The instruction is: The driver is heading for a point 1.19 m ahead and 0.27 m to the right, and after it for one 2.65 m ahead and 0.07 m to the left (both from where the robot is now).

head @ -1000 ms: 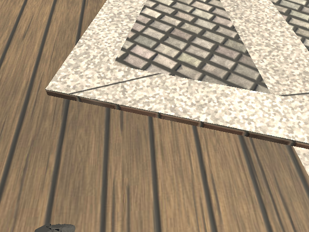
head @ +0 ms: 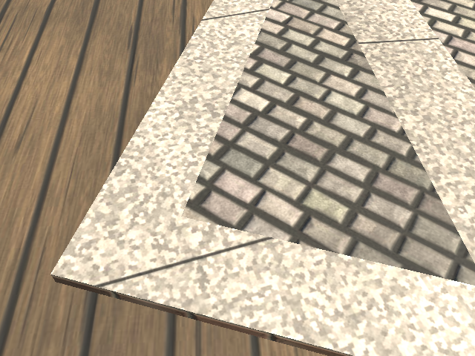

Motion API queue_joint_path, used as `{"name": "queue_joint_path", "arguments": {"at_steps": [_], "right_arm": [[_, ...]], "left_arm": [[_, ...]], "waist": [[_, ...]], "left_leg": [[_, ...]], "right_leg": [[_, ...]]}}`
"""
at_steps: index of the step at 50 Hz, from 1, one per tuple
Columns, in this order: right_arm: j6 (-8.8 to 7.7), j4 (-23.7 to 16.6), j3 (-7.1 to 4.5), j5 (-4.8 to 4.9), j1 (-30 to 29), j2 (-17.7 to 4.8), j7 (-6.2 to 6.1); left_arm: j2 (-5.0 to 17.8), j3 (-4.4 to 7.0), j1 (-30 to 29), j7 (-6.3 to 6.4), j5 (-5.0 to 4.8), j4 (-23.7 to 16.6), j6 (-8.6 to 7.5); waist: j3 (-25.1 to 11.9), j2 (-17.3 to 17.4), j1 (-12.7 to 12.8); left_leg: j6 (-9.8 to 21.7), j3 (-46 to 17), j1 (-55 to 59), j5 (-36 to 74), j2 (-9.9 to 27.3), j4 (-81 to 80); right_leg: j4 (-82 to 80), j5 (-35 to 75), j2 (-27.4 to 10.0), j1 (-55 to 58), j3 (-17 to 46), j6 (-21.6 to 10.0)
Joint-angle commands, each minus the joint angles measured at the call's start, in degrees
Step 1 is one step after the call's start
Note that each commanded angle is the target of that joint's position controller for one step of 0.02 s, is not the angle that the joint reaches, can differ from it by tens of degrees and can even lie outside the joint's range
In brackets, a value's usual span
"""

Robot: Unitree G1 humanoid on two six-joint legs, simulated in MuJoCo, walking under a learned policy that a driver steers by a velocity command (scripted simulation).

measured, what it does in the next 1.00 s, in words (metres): walks ahead: right foot, then left foot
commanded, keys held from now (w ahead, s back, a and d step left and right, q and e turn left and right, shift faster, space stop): w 0.62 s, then w+e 0.38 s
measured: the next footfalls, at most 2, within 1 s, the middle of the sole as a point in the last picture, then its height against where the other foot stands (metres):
right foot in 0.14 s outside the picture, level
left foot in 0.54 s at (177, 351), level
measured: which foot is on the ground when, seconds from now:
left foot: down 0.00-0.16, up 0.18-0.52, down 0.54-1.00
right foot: up 0.00-0.12, down 0.14-0.66, up 0.68-1.00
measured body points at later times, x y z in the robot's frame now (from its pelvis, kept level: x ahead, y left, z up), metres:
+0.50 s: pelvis +0.28 -0.05 +0.00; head +0.30 -0.05 +0.45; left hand +0.29 +0.23 -0.13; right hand +0.46 -0.30 -0.11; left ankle +0.46 +0.13 -0.69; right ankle +0.22 -0.14 -0.75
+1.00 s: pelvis +0.55 -0.02 -0.01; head +0.55 -0.04 +0.44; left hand +0.68 +0.23 -0.11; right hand +0.55 -0.28 -0.16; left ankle +0.47 +0.14 -0.75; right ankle +0.64 -0.15 -0.65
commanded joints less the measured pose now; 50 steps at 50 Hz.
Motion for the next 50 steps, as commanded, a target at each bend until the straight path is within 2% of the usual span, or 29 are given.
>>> {"name": "queue_joint_path", "arguments": {"at_steps": [1, 5, 6, 7, 8, 9, 10, 11, 13, 17, 23, 27, 28, 30, 31, 32, 33, 34, 35, 36, 37, 39, 40, 41, 42, 43, 45, 48, 50], "right_arm": [[0.17, -0.85, -2.4, 0.41, 1.94, -10.2, -0.51], [1.44, -0.08, -2.97, 0.56, 0.5, -11.42, -1.04], [1.82, -0.26, -2.76, 0.47, -0.6, -11.04, -1.16], [1.93, -1.06, -1.88, -0.18, -0.31, -9.19, -1.31], [0.87, -2.39, 0.1, -0.69, 6.13, -3.13, -0.69], [-0.48, -1.32, 0.15, -0.28, 5.1, -3.77, -0.39], [-1.51, -2.62, -1.25, 1.46, 0.12, -8.92, 0.11], [-1.97, -3.63, -1.24, 2.03, -3.8, -9.18, 0.11], [-1.31, -3.71, -1.64, 0.64, -5.57, -8.12, -0.45], [0.71, -3.64, -1.1, -0.24, -5.08, -4.63, -0.81], [0.56, -5.94, -0.22, -0.22, -15.4, -2.36, -0.07], [0.49, -8.38, 0.26, 0.16, -22.64, -2.41, 0.91], [0.17, -9.46, 0.14, 0.24, -25.77, -3.25, 1.24], [-0.77, -11.06, 0.35, 0.64, -30.02, -1.95, 2.06], [-1.25, -10.89, -0.12, 0.87, -28.5, -2.81, 2.36], [-1.5, -8.92, -1.03, 1.13, -21.84, -4.11, 2.45], [-1.31, -5.83, -2.34, 1.18, -11.76, -7.09, 2.27], [0.0, -2.58, -4.09, 1.1, 0.32, -11.46, 1.41], [1.65, 0.62, -4.69, 0.95, 6.79, -12.51, 0.09], [2.47, -0.02, -4.23, -0.7, 6.65, -9.98, -1.0], [2.46, -0.93, -3.37, -1.32, 0.52, -7.12, -1.39], [1.9, -1.9, -2.01, -1.23, -8.98, -2.35, -1.24], [1.87, -1.89, -1.96, -1.39, -11.83, -3.19, -1.25], [2.01, -1.95, -1.67, -1.88, -13.85, -1.42, -0.87], [2.11, -1.63, -1.53, -2.35, -14.18, -1.81, -0.87], [1.92, -1.34, -2.05, -1.69, -15.35, -4.88, -1.03], [1.51, -0.35, -1.99, -1.14, -14.88, -4.78, -1.45], [1.4, -0.33, -2.58, -2.37, -13.89, -7.06, -2.18], [1.72, -0.43, -3.38, -1.03, -12.35, -9.51, -2.17]], "left_arm": [[3.4, 0.37, -7.8, -0.85, -0.37, -5.49, -1.22], [6.24, 1.38, -3.33, -1.5, -0.23, -4.93, -1.74], [8.04, 2.51, 3.84, -1.19, -0.06, -2.68, -1.78], [11.08, 3.79, 13.66, -0.64, 0.3, 0.01, -1.67], [17.01, 5.31, 20.41, -0.25, 1.12, 1.27, -1.2], [13.11, 4.22, 21.39, -0.41, 0.2, 1.8, -0.95], [10.24, 3.12, 17.2, -0.32, -0.07, 1.18, -1.04], [8.74, 2.7, 12.73, -0.18, 0.15, 0.13, -1.09], [5.48, 1.71, 7.49, -0.41, 0.93, -0.45, -1.58], [7.06, 2.13, 7.77, -0.32, 0.79, 0.89, -2.41], [8.32, 2.38, 13.05, 0.93, 0.34, 3.49, -1.45], [8.65, 2.52, 17.74, 1.15, -0.29, 5.86, -0.04], [7.03, 2.11, 20.84, 1.11, -0.43, 6.68, 0.5], [6.87, 1.62, 26.39, 1.19, -0.32, 8.89, 1.63], [8.63, 1.79, 27.09, 1.28, -0.4, 9.5, 1.98], [10.02, 1.92, 25.29, 1.51, -0.76, 9.23, 2.25], [10.45, 1.84, 22.95, 1.32, -0.49, 8.42, 1.83], [7.39, 0.79, 19.49, 0.54, 0.23, 6.4, 0.63], [2.14, -0.33, 17.03, 0.06, -0.13, 5.15, -0.16], [5.89, 1.04, 14.71, 0.16, -2.33, 5.29, -0.62], [6.61, 1.73, 11.06, 0.4, -3.34, 4.38, -0.38], [4.66, 2.32, 8.63, 1.23, -1.9, 3.99, 1.37], [1.41, 1.88, 13.41, 1.31, -1.71, 4.04, 2.95], [-0.24, 1.76, 14.09, 1.82, -1.21, 4.13, 4.45], [-0.57, 2.05, 14.79, 2.46, -1.28, 3.53, 5.68], [-1.94, 1.69, 15.6, 3.02, -1.62, 1.46, 6.45], [-0.17, 1.83, 13.07, 3.16, -0.72, -0.67, 6.03], [-0.34, 1.46, 9.69, 2.09, 0.03, -1.74, 4.87], [0.13, 1.6, 9.84, 0.99, -0.44, -2.37, 4.81]], "waist": [[3.56, 5.68, -0.44], [0.2, 7.61, 3.68], [-4.16, 7.18, 7.56], [-11.55, 5.11, 11.27], [-20.52, -7.59, 9.92], [-23.49, -11.26, 10.85], [-14.91, -7.18, 10.73], [-8.87, -3.86, 9.3], [-2.6, -1.47, 5.76], [-0.9, -1.49, 3.37], [1.24, -0.97, 6.63], [3.82, -0.17, 9.05], [4.03, 2.01, 10.7], [1.81, 1.19, 12.37], [-1.74, -1.08, 11.11], [-6.87, -2.62, 7.06], [-13.51, -2.82, 2.48], [-22.62, 0.45, -3.33], [-26.76, 10.36, -5.17], [-24.93, 6.76, -6.11], [-16.22, 6.78, -4.78], [-4.56, 8.49, -0.38], [-2.5, 13.49, 3.29], [1.2, 12.37, 4.22], [3.59, 12.94, 4.99], [5.45, 15.65, 7.6], [8.53, 13.89, 8.77], [6.95, 8.15, 8.35], [5.49, 7.36, 8.38]], "left_leg": [[7.98, -6.89, 0.02, 15.68, 16.96, -2.44], [5.86, -6.85, 5.56, 32.31, 18.42, 5.97], [4.62, -4.85, 4.08, 40.02, 16.06, 14.28], [2.9, -2.85, -3.87, 34.6, 13.17, 27.29], [-1.56, -0.03, -27.65, 11.92, 4.52, 49.97], [-2.0, -7.4, -37.5, -20.13, 0.36, 59.83], [-0.85, -9.74, -43.04, -18.18, 4.17, 63.99], [-0.2, -7.82, -43.38, -12.88, 7.38, 62.17], [-0.58, -7.0, -37.99, -5.74, 11.32, 55.17], [-2.83, -6.11, -35.29, 0.04, 12.41, 48.28], [-4.33, -3.24, -34.78, 16.33, 9.98, 29.12], [-3.27, -2.32, -38.63, 12.81, 8.61, 23.27], [-2.64, -1.06, -40.26, 9.37, 7.7, 21.96], [-2.29, 2.38, -36.4, 4.72, 4.05, 15.91], [-1.83, 3.33, -28.46, 5.42, 2.21, 13.23], [-0.8, 3.56, -15.0, 10.14, 0.76, 10.29], [1.46, -1.0, 6.13, 16.7, 4.42, 12.25], [6.21, -10.6, 30.36, 19.13, 14.52, 16.55], [11.04, -23.47, 39.94, 19.29, 27.7, 13.69], [10.94, -21.88, 33.7, 14.87, 28.67, 12.08], [8.7, -15.7, 24.15, 10.19, 25.19, 9.28], [4.63, -7.32, 7.1, 0.74, 19.33, 3.46], [5.43, -5.32, -2.02, -4.24, 22.26, -0.71], [4.66, -2.7, -8.49, -7.83, 21.51, -3.49], [4.75, -0.59, -13.92, -12.19, 22.78, -5.96], [5.09, -2.55, -17.77, -17.12, 26.77, -7.91], [3.91, 2.06, -16.45, -12.8, 24.96, -8.24], [4.42, 9.91, -13.92, 2.0, 23.3, -5.79], [4.79, 11.36, -10.76, 8.61, 24.58, -3.19]], "right_leg": [[-4.32, 0.19, 1.48, 0.12, -0.87, -1.04], [-7.07, -7.86, 4.21, 8.14, -2.69, -4.3], [-8.51, -6.96, 6.04, 18.26, -4.49, -5.76], [-6.16, -5.27, 2.34, 34.49, -0.81, -8.22], [-7.38, -12.54, -12.38, 58.27, 23.78, -17.33], [-16.28, -19.24, -16.2, 61.71, 39.56, -20.17], [-17.88, -23.59, -14.31, 55.1, 32.81, -17.12], [-19.28, -21.67, -12.19, 46.77, 25.41, -15.24], [-23.22, -13.25, -8.22, 33.24, 16.27, -13.4], [-27.95, -4.27, -6.72, 26.67, 9.0, -14.63], [-28.66, -1.93, -4.08, 28.68, 1.41, -12.1], [-26.79, -3.19, -7.22, 36.66, 2.93, -11.96], [-25.26, -0.98, -6.73, 40.77, 3.38, -11.73], [-19.57, 13.43, -5.91, 47.24, 4.17, -10.53], [-15.28, 26.48, -5.94, 47.4, 3.83, -9.55], [-8.95, 35.46, -5.1, 43.3, 3.09, -8.29], [-0.28, 34.11, -3.94, 30.86, 3.22, -6.21], [12.83, 18.17, -1.01, 11.54, 1.46, -3.33], [28.38, -35.61, 4.33, -4.6, -0.74, -0.96], [35.57, -38.19, 1.7, -6.97, 3.85, -1.75], [35.89, -35.07, -0.11, -8.46, 2.13, -1.7], [37.01, -29.78, -1.3, -6.1, -0.8, -1.55], [39.99, -28.64, -1.88, -2.17, -1.14, -0.64], [45.88, -29.0, -0.76, -1.81, -2.44, -0.13], [49.9, -28.28, -0.47, -2.22, -2.27, 0.66], [49.6, -28.71, -2.77, -2.94, -0.27, 1.6], [41.92, -26.2, -4.31, -6.59, 0.42, 1.59], [31.0, -24.01, -3.88, -1.51, -3.0, -0.83], [28.42, -25.87, -3.19, 1.29, -5.54, -3.35]]}}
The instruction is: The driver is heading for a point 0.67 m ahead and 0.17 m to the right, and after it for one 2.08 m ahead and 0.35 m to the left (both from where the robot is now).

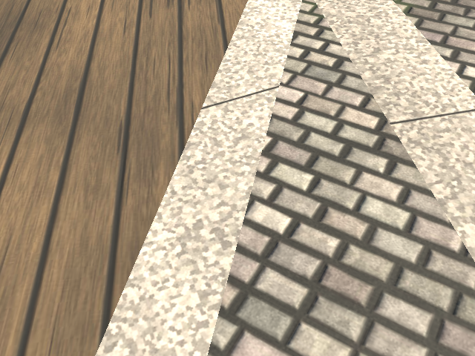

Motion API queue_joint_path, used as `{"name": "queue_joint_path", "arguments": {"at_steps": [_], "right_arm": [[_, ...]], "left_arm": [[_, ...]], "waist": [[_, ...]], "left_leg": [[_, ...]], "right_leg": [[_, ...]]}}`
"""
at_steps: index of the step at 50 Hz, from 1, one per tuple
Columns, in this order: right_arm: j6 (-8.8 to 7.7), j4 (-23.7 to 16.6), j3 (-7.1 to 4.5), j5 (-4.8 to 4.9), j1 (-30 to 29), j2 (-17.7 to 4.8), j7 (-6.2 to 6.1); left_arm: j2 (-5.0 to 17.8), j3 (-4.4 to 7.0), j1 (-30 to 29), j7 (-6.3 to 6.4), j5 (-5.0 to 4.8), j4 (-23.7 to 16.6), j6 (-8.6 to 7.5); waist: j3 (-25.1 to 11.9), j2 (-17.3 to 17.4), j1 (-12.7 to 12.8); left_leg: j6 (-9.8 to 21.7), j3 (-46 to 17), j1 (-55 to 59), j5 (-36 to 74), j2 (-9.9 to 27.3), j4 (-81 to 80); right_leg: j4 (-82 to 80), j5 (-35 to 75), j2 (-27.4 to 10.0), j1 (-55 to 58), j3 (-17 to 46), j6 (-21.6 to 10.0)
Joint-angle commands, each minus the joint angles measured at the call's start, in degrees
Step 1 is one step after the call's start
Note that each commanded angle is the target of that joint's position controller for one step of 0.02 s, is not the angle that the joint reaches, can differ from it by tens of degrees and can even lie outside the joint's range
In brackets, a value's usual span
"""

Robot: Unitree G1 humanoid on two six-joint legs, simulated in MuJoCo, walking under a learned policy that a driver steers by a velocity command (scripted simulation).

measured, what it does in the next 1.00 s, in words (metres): climbs, turning right: right foot 0.05 m higher, then left foot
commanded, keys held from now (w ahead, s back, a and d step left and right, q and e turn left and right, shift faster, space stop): w+e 0.54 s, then w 0.22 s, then q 0.24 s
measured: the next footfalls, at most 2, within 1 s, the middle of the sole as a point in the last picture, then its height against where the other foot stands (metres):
right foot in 0.08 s outside the picture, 0.05 m higher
left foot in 0.62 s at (272, 329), level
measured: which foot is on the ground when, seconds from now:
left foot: down 0.00-0.08, up 0.10-0.60, down 0.62-1.00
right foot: up 0.00-0.06, down 0.08-0.64, up 0.66-1.00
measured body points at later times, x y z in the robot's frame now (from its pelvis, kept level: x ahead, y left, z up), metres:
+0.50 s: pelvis +0.27 -0.06 +0.05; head +0.29 -0.10 +0.50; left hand +0.37 +0.20 -0.05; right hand +0.46 -0.36 -0.02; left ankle +0.51 +0.04 -0.64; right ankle +0.15 -0.12 -0.69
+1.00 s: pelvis +0.54 -0.12 +0.05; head +0.58 -0.14 +0.50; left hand +0.85 +0.00 -0.03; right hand +0.43 -0.37 -0.08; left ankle +0.54 +0.00 -0.69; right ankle +0.63 -0.30 -0.66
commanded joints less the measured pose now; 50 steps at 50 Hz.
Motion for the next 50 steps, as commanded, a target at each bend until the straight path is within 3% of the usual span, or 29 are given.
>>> {"name": "queue_joint_path", "arguments": {"at_steps": [1, 2, 3, 4, 5, 6, 7, 8, 9, 10, 11, 14, 16, 20, 24, 28, 30, 31, 32, 33, 34, 35, 36, 37, 39, 41, 43, 46, 50], "right_arm": [[-0.74, -6.09, -2.47, 1.43, -8.22, -12.12, -0.38], [-0.44, -6.6, -2.69, 2.05, -8.92, -13.03, -0.36], [-0.1, -6.91, -2.66, 3.06, -10.5, -13.47, -0.17], [-0.1, -7.29, -2.04, 3.6, -10.16, -12.08, -0.07], [-0.28, -9.03, 0.1, 1.42, -7.75, -4.25, -0.31], [-2.33, -11.52, 0.58, 1.24, -3.79, -2.79, 0.47], [-4.1, -11.69, -0.54, 3.89, -8.28, -7.23, 1.39], [-5.3, -11.94, -0.6, 4.42, -10.77, -7.0, 1.8], [-6.03, -12.1, -0.33, 2.79, -12.57, -5.3, 1.27], [-5.88, -12.22, -0.58, 1.6, -13.29, -5.21, 0.93], [-5.31, -12.36, -0.93, 2.11, -12.17, -6.16, 1.31], [-3.93, -12.74, -0.9, 1.32, -14.75, -5.42, 1.54], [-3.73, -13.82, -0.67, 0.86, -18.42, -4.52, 1.69], [-4.14, -16.02, -0.08, 1.59, -25.17, -2.57, 2.4], [-4.66, -18.41, -0.13, 2.21, -28.9, -3.78, 2.92], [-6.0, -17.9, -1.24, 2.03, -24.53, -7.33, 3.34], [-6.6, -14.96, -2.68, 1.3, -13.78, -10.26, 3.0], [-6.61, -13.72, -3.17, 0.25, -4.42, -12.31, 2.8], [-6.12, -12.13, -4.26, -0.21, 2.85, -16.65, 2.72], [-5.83, -9.56, -3.79, 1.17, 6.02, -14.02, 3.58], [-5.61, -10.49, -2.61, 2.16, 1.56, -9.53, 3.5], [-5.1, -11.46, -1.82, 1.83, -2.98, -7.58, 3.23], [-4.84, -11.37, -1.33, 0.95, -5.05, -6.84, 3.12], [-4.96, -11.04, -0.91, 0.23, -5.71, -6.04, 2.96], [-5.18, -10.11, -0.45, 0.49, -5.24, -5.47, 2.84], [-5.23, -9.07, -0.59, 1.03, -4.03, -7.41, 2.63], [-4.51, -8.61, -1.1, 1.31, -3.59, -9.59, 2.08], [-2.98, -7.53, -1.55, 2.3, -0.34, -11.2, 1.39], [-1.06, -7.26, -1.76, 3.03, 1.58, -11.42, 0.56]], "left_arm": [[4.47, 1.11, 2.43, -1.34, -0.27, -2.99, -0.44], [6.03, 1.98, 4.41, -1.74, -0.27, -2.87, -0.71], [7.82, 3.36, 10.11, -2.05, -0.25, -1.73, -0.99], [11.98, 5.7, 18.62, -2.03, -0.15, 0.67, -1.11], [19.4, 7.25, 17.73, -1.19, -0.41, 0.17, -1.19], [20.21, 6.3, 12.59, -1.84, 0.02, -3.31, -3.05], [15.48, 4.83, 10.55, -2.66, 0.16, -4.35, -4.76], [12.56, 4.06, 12.25, -2.91, 0.44, -2.86, -5.72], [11.4, 3.64, 10.75, -3.2, 0.37, -1.84, -6.23], [8.64, 2.76, 8.51, -3.13, 0.9, -1.7, -6.29], [6.81, 2.04, 7.25, -2.84, 1.57, -2.53, -6.43], [7.03, 1.99, 8.89, -1.15, -0.02, -3.44, -6.77], [8.54, 2.41, 11.78, 0.04, -0.5, -3.15, -6.83], [9.17, 2.73, 12.96, 1.0, -0.08, -3.31, -5.79], [9.95, 3.45, 13.76, 0.73, -0.48, -2.82, -5.32], [10.62, 4.17, 11.97, 1.4, -0.48, -3.06, -4.27], [9.3, 3.7, 10.47, 1.11, 0.16, -3.72, -4.02], [7.33, 2.68, 9.62, 0.65, 1.04, -4.88, -4.04], [1.78, 1.22, 19.84, 0.42, 0.8, -4.55, -4.53], [4.1, 1.01, 22.53, 0.4, -1.58, -3.51, -5.0], [9.24, 2.05, 15.82, 0.44, -2.02, -4.04, -5.17], [10.8, 2.21, 8.63, 0.47, -1.17, -5.86, -5.32], [10.21, 2.19, 4.48, 0.45, 0.0, -6.93, -5.61], [9.41, 2.24, 4.1, 0.22, 0.36, -7.49, -5.7], [7.14, 1.82, 5.09, 0.06, 0.32, -7.34, -5.56], [5.51, 1.17, 3.17, 0.35, 1.37, -8.52, -5.69], [3.93, 0.33, 0.55, 0.22, 1.85, -9.17, -6.02], [4.41, 0.2, -4.64, -0.21, 1.18, -9.77, -5.89], [7.09, 1.01, -8.53, -0.28, 1.08, -11.19, -5.73]], "waist": [[4.39, 3.72, 4.01], [1.91, 3.82, 5.47], [-2.38, 2.73, 9.52], [-6.26, -1.49, 13.38], [-2.72, -21.98, 8.82], [-14.43, -25.78, 1.97], [-11.39, -13.27, 3.39], [-5.87, -8.69, 3.98], [-2.64, -4.02, 2.67], [-2.67, -4.2, 1.08], [-3.41, -6.47, -0.34], [-3.1, -0.7, -0.25], [-1.14, -0.53, 0.64], [0.87, -4.53, 2.46], [2.54, -6.53, 4.26], [1.46, -8.24, 2.2], [-4.81, -8.99, -2.44], [-13.43, -6.59, -6.52], [-22.46, 9.86, -3.15], [-23.28, 18.58, -3.65], [-13.41, 10.12, -4.71], [-7.38, 4.16, -4.59], [-3.3, 1.17, -3.6], [-2.47, 2.35, -1.91], [-1.66, 4.11, -0.28], [-0.89, 3.4, 0.38], [-2.14, 2.85, 0.1], [-3.85, 3.97, -1.92], [-3.79, 5.28, -2.14]], "left_leg": [[11.28, -1.65, -9.87, 21.3, 15.96, -6.08], [10.52, -0.65, -8.13, 34.38, 15.43, -0.21], [8.99, 1.41, -7.86, 48.06, 13.49, 10.75], [6.59, 1.33, -10.78, 48.19, 9.56, 26.54], [1.46, -0.05, -26.79, 5.55, 1.5, 50.25], [1.1, -18.41, -37.01, -14.48, -7.61, 66.16], [2.69, -22.8, -43.34, -9.04, -5.84, 69.97], [5.29, -21.96, -46.44, -6.12, -3.44, 68.47], [6.24, -21.52, -45.49, -4.14, -0.95, 65.31], [7.2, -21.5, -42.21, -2.03, 0.35, 62.18], [7.7, -22.02, -39.05, -0.4, 0.57, 60.61], [6.15, -20.03, -39.39, 1.98, 0.43, 47.17], [3.57, -19.04, -41.75, 5.65, -0.72, 38.53], [1.49, -17.61, -38.6, 17.78, -4.15, 19.84], [1.19, -18.31, -34.3, 21.96, -4.96, 12.42], [3.25, -19.22, -30.23, 17.61, -4.72, 8.98], [6.13, -16.69, -16.5, 16.75, -5.81, 7.64], [9.6, -22.89, -0.64, 14.28, 0.76, 10.94], [18.76, -47.1, 20.75, 6.34, 13.94, 9.69], [22.0, -65.66, 23.66, -9.72, 18.42, -0.68], [19.03, -58.85, 15.45, -16.67, 16.0, -2.57], [16.71, -49.59, 5.95, -12.3, 13.63, -3.0], [16.29, -43.39, -2.32, -5.2, 11.49, -4.19], [16.04, -39.44, -6.59, 0.14, 9.75, -5.02], [16.37, -34.33, -10.19, 10.7, 7.4, -6.5], [17.99, -30.19, -12.2, 31.49, 7.66, -5.81], [17.19, -25.31, -13.48, 41.77, 5.79, -4.52], [14.78, -22.9, -12.99, 41.12, 3.35, -2.61], [12.6, -27.88, -9.71, 32.32, 4.07, 3.12]], "right_leg": [[-4.76, -0.96, 0.81, 8.95, -2.81, -3.78], [-7.95, -0.63, 3.68, 13.44, -5.33, -5.12], [-13.66, 3.09, 8.22, 22.9, -8.46, -6.96], [-22.12, 6.71, 13.87, 34.76, -7.91, -9.09], [-38.69, -1.36, 3.59, 38.02, 20.07, -14.34], [-54.94, -17.78, -7.02, 45.23, 57.8, -22.35], [-58.14, -18.25, -10.34, 46.08, 57.41, -19.81], [-53.75, -13.41, -9.66, 42.5, 49.25, -17.54], [-49.83, -2.78, -7.22, 37.68, 41.72, -15.39], [-48.18, 5.18, -4.25, 33.94, 33.78, -13.87], [-48.15, 9.77, -2.96, 31.94, 30.25, -13.67], [-52.39, 19.88, -0.96, 36.12, 23.48, -13.53], [-53.18, 27.33, -1.18, 37.96, 21.04, -13.96], [-54.34, 22.33, 1.66, 35.81, 17.13, -11.58], [-53.47, 17.18, 0.31, 34.29, 19.67, -10.76], [-47.47, 23.12, -1.88, 39.96, 23.12, -9.37], [-36.49, 38.72, 1.45, 40.5, 20.58, -7.19], [-23.17, 33.1, 4.33, 33.5, 18.76, -5.4], [-2.14, 5.35, 12.54, 14.18, 14.4, -0.78], [8.12, -11.49, 13.44, 2.7, 14.62, -0.09], [12.04, -7.14, 9.8, -1.12, 15.17, -0.55], [10.7, -2.47, 7.45, -0.2, 12.59, -1.08], [7.6, 0.13, 5.71, 1.59, 11.6, -1.54], [4.14, 2.22, 3.82, 4.26, 11.65, -1.99], [-0.87, 2.77, 2.64, 7.19, 9.78, -1.82], [-7.97, 2.44, 2.76, 7.7, 7.46, 0.07], [-17.37, 8.19, 3.96, 11.34, 5.68, 1.47], [-27.81, 19.48, 7.59, 16.6, 4.71, 2.4], [-36.73, 20.43, 9.36, 19.3, 6.9, 1.62]]}}
Keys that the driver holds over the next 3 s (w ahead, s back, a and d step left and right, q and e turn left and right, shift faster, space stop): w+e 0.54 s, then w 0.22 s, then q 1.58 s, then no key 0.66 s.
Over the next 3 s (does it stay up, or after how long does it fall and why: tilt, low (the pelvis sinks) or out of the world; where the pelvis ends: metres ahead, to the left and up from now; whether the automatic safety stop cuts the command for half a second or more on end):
stays up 0.64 -0.11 0.04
